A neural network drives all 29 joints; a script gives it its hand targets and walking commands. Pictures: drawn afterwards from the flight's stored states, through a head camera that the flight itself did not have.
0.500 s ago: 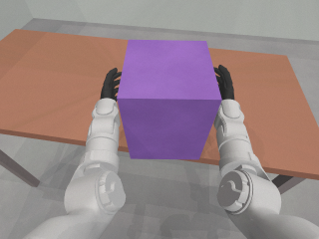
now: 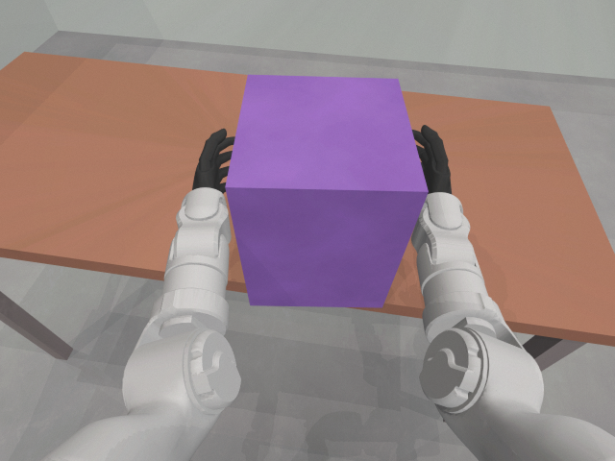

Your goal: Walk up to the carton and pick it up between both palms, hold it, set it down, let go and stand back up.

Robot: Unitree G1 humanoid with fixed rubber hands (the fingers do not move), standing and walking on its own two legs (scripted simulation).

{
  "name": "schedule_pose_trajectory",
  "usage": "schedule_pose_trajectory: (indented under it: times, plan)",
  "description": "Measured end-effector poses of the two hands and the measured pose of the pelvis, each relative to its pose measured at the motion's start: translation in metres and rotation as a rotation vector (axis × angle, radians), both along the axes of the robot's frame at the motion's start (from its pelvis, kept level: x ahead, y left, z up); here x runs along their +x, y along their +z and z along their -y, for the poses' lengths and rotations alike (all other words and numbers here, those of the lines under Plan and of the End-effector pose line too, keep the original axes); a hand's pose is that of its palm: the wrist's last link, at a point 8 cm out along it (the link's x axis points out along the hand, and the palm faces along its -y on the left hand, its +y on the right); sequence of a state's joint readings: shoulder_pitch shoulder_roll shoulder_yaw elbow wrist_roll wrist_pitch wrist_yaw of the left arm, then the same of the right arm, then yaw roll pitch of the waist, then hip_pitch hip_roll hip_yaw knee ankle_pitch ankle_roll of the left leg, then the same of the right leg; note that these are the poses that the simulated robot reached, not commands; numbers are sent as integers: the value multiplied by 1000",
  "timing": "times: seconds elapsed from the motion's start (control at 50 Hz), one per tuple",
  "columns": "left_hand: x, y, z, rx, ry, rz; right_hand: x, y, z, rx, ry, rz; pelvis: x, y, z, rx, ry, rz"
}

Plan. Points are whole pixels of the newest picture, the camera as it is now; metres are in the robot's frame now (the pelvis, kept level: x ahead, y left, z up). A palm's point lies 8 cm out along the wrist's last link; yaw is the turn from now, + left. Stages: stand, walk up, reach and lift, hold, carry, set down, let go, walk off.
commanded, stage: reach and lift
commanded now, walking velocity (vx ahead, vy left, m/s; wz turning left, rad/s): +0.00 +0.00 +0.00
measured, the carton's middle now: (319, 199) +0.44 +0.00 +0.09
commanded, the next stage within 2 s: none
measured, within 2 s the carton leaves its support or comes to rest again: leaves its support in 0.28 s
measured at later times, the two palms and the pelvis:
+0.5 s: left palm (203, 197) +0.40 +0.15 +0.13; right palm (438, 187) +0.40 -0.14 +0.15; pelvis -0.02 -0.01 +0.00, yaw +1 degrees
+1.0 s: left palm (197, 187) +0.40 +0.16 +0.14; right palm (433, 178) +0.41 -0.13 +0.16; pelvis -0.01 +0.00 +0.00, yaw +1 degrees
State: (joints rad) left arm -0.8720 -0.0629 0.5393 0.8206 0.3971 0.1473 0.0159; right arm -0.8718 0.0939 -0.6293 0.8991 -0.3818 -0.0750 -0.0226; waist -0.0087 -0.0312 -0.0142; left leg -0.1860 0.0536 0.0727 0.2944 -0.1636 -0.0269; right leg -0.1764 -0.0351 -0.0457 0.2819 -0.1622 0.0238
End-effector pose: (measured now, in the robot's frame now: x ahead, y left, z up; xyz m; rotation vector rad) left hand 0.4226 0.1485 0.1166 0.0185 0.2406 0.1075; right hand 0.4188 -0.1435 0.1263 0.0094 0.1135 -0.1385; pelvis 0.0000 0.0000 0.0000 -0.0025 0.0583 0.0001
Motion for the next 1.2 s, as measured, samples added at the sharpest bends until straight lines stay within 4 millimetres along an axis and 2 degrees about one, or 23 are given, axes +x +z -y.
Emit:
schedule_pose_trajectory:
  times: [0.2,0.48,0.64,0.84,0.94,1.04,1.2]
  plan:
    - [-4,1,-1,-1,2,25,-3,3,-1,-26,4,35,0,0,1,-2,9,-6]
    - [-22,11,-3,11,9,150,-20,25,-5,-82,13,172,-16,1,5,-5,25,-8]
    - [-29,3,5,8,-9,82,-30,16,3,-65,1,106,-26,1,8,-1,11,-8]
    - [-22,10,7,45,-4,43,-21,13,6,-15,3,70,-22,1,5,-1,0,-37]
    - [-20,18,-2,46,15,48,-14,21,-3,-11,22,75,-14,1,1,-3,6,-24]
    - [-21,29,-13,34,26,75,-11,37,-15,-13,32,99,-7,1,-2,-8,28,7]
    - [-31,42,-22,24,19,77,-21,64,-25,-15,34,98,-8,0,-8,-13,56,81]
